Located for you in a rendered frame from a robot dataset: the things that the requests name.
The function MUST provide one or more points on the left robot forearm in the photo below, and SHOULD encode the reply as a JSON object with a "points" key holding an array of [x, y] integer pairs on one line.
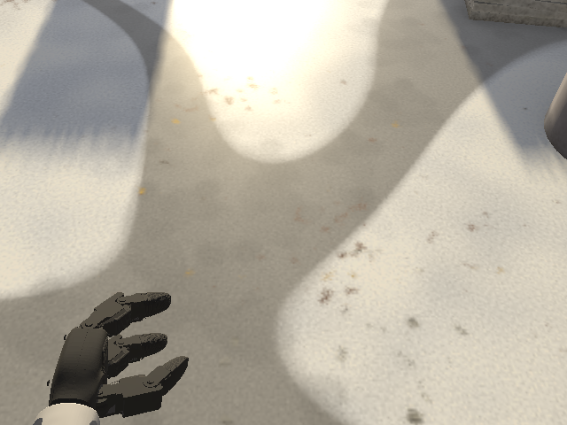
{"points": [[67, 414]]}

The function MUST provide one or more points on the left robot hand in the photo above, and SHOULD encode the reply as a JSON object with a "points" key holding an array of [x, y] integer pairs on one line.
{"points": [[88, 358]]}

